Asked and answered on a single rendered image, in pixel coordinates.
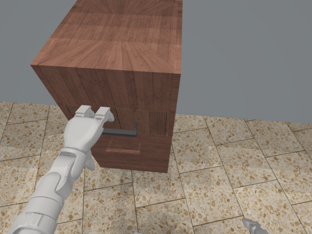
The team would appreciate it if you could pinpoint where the left robot forearm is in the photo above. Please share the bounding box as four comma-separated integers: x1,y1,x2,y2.
7,147,87,234

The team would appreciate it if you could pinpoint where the handle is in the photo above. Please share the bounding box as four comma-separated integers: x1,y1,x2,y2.
102,122,138,137
106,148,140,156

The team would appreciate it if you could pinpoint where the drawer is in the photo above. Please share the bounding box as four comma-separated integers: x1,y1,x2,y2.
64,104,169,136

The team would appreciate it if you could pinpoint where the cabinet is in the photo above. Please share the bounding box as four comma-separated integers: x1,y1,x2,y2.
30,0,183,173

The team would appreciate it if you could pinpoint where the left robot hand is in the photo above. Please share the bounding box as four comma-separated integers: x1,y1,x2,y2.
64,105,114,171

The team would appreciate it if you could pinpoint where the right robot hand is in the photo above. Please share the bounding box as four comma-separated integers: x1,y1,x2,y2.
242,218,269,234

